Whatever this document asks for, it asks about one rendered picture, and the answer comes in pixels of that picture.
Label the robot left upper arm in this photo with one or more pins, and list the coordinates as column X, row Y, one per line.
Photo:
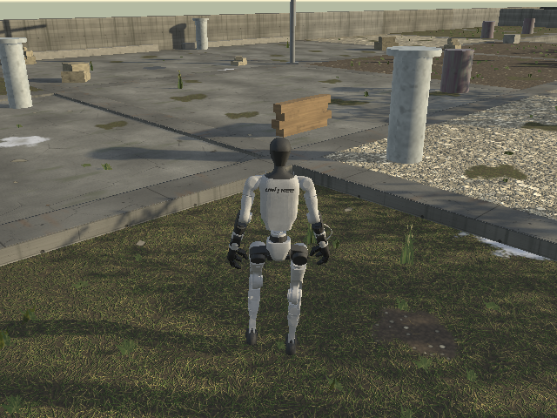
column 251, row 184

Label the right robot hand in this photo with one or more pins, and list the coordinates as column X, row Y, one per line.
column 321, row 251

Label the humanoid robot torso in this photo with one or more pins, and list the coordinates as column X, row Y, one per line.
column 279, row 199

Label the robot right upper arm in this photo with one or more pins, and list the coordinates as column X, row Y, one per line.
column 311, row 200

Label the left robot hand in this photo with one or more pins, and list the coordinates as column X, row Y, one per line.
column 232, row 256

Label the left robot thigh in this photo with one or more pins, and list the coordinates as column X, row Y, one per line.
column 257, row 255

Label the robot right forearm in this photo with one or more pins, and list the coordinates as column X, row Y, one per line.
column 319, row 232

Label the robot left forearm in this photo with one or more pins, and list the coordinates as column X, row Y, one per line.
column 237, row 234

